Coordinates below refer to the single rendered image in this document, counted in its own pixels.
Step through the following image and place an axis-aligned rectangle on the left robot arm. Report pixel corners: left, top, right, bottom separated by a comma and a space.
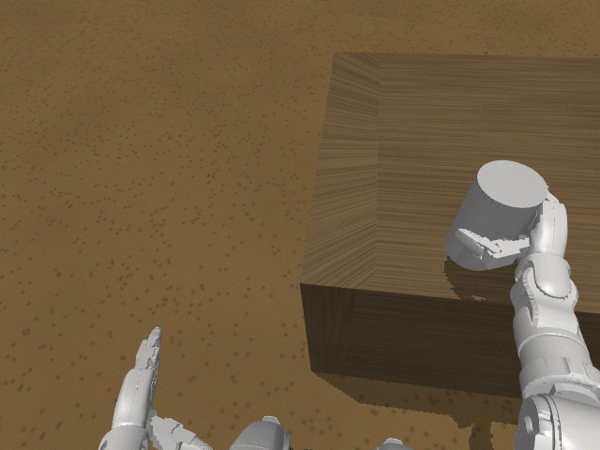
98, 426, 150, 450

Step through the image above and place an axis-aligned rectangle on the right robot hand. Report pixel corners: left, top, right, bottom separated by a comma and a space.
455, 186, 568, 270

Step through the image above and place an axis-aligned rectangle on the right robot arm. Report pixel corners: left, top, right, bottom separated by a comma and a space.
510, 253, 600, 450

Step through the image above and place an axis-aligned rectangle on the left robot hand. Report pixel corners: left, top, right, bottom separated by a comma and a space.
112, 326, 213, 450

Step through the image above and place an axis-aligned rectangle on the can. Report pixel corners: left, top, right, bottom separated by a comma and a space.
444, 160, 548, 271

